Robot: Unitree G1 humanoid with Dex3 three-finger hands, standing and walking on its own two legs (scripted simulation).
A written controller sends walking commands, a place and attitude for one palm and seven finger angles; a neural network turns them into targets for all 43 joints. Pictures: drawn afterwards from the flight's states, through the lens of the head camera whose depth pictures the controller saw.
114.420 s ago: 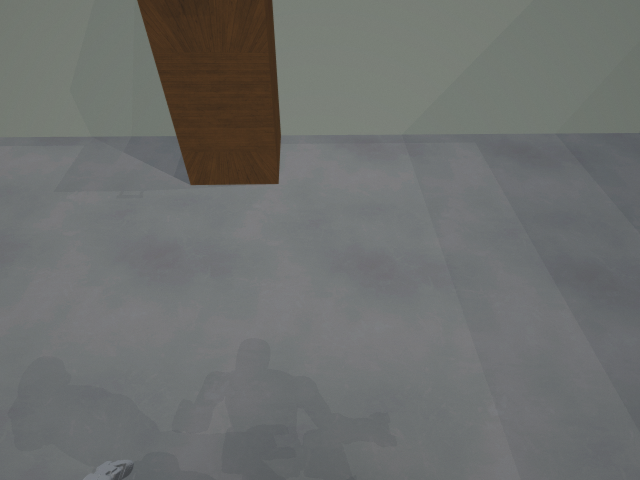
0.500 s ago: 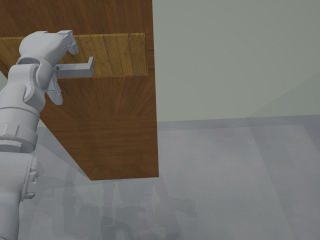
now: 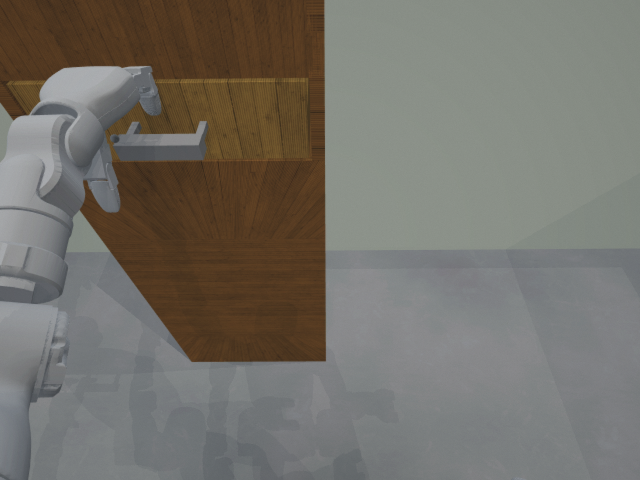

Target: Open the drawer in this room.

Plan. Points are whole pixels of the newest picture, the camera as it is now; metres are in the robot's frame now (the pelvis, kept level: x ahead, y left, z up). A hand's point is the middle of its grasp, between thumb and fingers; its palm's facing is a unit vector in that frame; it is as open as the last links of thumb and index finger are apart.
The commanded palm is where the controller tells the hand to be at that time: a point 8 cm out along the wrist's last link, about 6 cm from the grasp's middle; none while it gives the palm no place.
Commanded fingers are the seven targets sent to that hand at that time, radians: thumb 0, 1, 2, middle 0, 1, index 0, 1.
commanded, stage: re-aim the fingers above the handle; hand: left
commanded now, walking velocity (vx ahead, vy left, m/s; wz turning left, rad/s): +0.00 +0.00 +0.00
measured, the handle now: (165, 137) +0.53 +0.22 +0.15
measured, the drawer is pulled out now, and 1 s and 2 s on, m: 0.00 0.00 0.00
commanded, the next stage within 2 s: none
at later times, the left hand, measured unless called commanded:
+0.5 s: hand (140, 129) +0.47 +0.22 +0.20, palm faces -0.05 -0.01 -1.00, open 13.7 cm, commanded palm +0.45 +0.23 +0.26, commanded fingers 0.00 -0.50 0.30 -0.30 -1.20 -0.30 -1.20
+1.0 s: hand (149, 139) +0.46 +0.20 +0.19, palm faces -0.05 +0.00 -1.00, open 13.8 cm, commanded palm +0.45 +0.22 +0.26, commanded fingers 0.00 -0.50 0.30 -0.30 -1.20 -0.30 -1.20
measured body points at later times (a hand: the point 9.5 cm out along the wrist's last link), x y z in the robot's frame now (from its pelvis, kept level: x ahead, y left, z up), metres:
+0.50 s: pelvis +0.00 +0.00 +0.00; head +0.02 -0.03 +0.45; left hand +0.47 +0.21 +0.25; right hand +0.06 -0.27 -0.13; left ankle +0.01 +0.11 -0.73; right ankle -0.03 -0.13 -0.73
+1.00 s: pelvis +0.00 +0.00 +0.00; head +0.02 -0.02 +0.45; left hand +0.45 +0.20 +0.25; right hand +0.09 -0.27 -0.13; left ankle +0.01 +0.11 -0.73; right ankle -0.03 -0.13 -0.73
